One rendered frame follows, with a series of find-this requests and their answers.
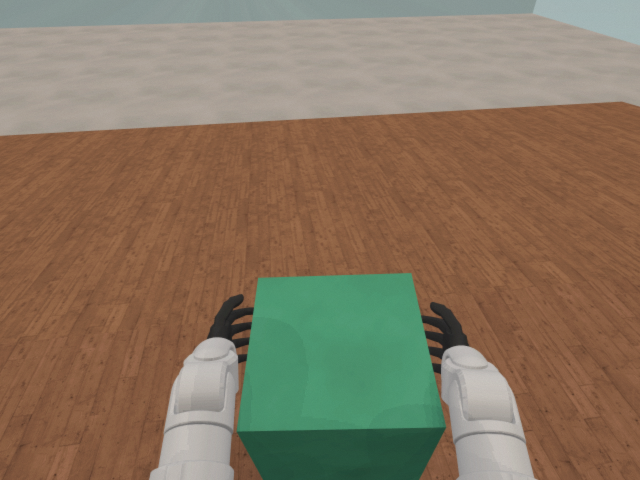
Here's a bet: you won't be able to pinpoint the carton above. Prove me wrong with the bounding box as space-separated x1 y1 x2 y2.
236 273 446 480

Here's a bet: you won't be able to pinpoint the robot left forearm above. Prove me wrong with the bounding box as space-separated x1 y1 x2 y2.
149 337 239 480

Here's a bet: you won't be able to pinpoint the right robot hand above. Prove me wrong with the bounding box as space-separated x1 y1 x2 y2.
421 302 470 374

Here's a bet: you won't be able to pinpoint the robot right forearm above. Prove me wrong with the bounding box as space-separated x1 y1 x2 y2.
441 345 537 480

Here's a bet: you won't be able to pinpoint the left robot hand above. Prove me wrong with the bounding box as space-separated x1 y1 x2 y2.
207 294 254 363

